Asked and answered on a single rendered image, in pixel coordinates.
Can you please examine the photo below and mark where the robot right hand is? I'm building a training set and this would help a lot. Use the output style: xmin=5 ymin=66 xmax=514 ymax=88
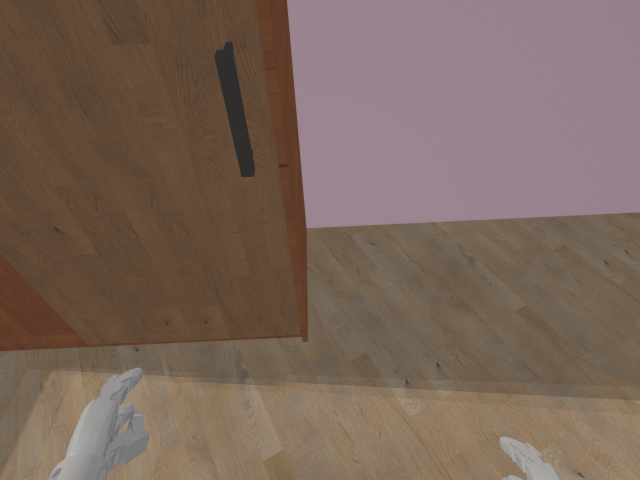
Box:
xmin=499 ymin=437 xmax=562 ymax=480

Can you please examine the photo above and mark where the robot left forearm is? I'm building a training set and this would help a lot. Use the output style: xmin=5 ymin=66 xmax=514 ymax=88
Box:
xmin=48 ymin=453 xmax=108 ymax=480

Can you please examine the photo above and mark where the wardrobe door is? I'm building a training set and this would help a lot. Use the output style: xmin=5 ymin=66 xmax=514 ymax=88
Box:
xmin=0 ymin=254 xmax=77 ymax=338
xmin=0 ymin=0 xmax=301 ymax=345

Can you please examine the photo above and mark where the robot left hand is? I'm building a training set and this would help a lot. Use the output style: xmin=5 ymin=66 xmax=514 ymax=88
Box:
xmin=65 ymin=368 xmax=150 ymax=472

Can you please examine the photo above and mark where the handle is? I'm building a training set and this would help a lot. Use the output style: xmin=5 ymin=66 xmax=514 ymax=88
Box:
xmin=214 ymin=42 xmax=255 ymax=177

